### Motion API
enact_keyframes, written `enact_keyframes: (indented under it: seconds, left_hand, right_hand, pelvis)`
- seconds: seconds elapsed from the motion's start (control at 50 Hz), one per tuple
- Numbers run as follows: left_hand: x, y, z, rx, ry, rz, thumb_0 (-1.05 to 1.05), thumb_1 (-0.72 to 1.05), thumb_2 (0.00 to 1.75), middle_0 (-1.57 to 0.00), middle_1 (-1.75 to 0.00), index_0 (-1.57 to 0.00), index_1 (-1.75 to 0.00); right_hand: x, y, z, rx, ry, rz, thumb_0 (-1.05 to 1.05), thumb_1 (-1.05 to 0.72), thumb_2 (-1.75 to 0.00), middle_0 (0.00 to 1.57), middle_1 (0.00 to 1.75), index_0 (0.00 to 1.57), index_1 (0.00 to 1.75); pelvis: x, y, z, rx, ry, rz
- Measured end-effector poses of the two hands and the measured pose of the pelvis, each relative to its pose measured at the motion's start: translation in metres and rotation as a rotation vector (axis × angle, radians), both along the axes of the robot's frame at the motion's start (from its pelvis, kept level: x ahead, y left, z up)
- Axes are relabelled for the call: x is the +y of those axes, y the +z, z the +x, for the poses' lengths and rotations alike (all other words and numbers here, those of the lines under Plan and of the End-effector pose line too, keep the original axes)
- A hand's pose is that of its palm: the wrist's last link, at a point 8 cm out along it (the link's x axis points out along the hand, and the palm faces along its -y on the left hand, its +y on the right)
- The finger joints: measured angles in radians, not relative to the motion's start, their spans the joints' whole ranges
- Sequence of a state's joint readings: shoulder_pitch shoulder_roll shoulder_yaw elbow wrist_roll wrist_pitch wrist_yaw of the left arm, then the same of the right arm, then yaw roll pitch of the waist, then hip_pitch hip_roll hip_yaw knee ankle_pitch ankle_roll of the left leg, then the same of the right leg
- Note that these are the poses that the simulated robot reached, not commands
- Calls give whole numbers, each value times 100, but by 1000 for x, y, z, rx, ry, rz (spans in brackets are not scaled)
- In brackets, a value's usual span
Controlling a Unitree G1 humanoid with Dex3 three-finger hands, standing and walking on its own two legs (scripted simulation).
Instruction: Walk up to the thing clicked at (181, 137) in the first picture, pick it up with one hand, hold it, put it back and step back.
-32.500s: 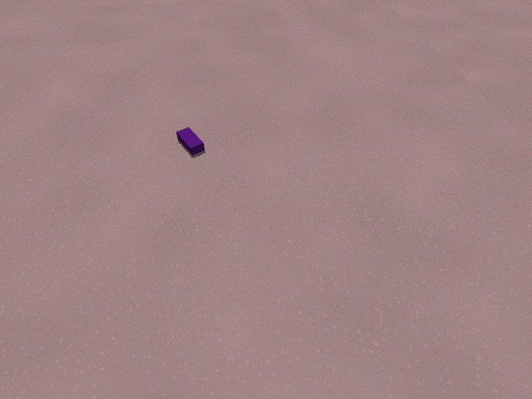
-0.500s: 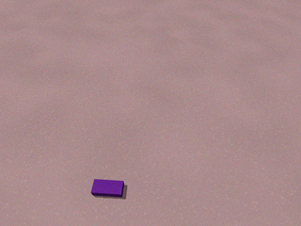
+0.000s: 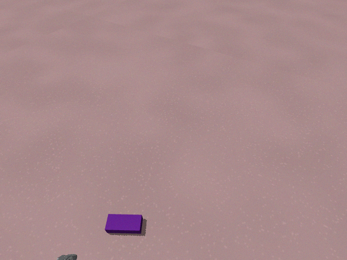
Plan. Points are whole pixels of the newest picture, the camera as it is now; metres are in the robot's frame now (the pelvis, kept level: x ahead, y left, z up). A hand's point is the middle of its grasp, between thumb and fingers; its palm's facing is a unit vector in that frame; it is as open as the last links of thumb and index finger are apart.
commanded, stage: stand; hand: left
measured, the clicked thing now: (124, 223) +0.44 +0.30 -0.75
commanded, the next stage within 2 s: none
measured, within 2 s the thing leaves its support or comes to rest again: neither
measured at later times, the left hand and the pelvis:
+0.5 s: hand out of the picture +0.07 +0.26 -0.15, palm faces +0.00 -0.94 -0.34, open 7.4 cm; pelvis +0.00 +0.00 +0.00, yaw +1 degrees
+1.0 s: hand out of the picture +0.07 +0.27 -0.15, palm faces +0.00 -0.94 -0.34, open 7.4 cm; pelvis +0.00 +0.01 +0.00, yaw +1 degrees
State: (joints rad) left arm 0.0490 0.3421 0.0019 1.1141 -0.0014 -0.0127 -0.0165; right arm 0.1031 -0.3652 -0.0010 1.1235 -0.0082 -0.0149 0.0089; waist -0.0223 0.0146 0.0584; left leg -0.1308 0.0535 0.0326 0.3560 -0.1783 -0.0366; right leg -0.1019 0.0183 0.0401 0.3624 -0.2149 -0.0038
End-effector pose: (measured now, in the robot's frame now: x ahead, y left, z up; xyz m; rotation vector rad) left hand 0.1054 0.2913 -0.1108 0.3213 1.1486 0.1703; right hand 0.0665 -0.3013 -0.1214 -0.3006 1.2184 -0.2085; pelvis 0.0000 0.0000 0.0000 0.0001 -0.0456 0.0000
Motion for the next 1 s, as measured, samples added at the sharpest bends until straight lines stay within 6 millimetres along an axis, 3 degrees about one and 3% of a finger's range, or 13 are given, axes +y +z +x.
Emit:
enact_keyframes:
  seconds: [0.48, 1.0]
  left_hand:
    - [13, -6, -45, 90, 62, 9, 1, 91, 90, -20, -30, -20, -30]
    - [22, -6, -39, 75, 56, 8, 1, 91, 90, -20, -30, -20, -30]
  right_hand:
    - [11, 2, 10, 11, 33, 8, 1, -90, -89, 20, 30, 20, 30]
    - [21, 3, 13, 12, 35, 5, 1, -90, -89, 20, 30, 20, 30]
  pelvis:
    - [4, 2, -2, 11, 13, -5]
    - [14, 2, 1, 12, 18, -4]
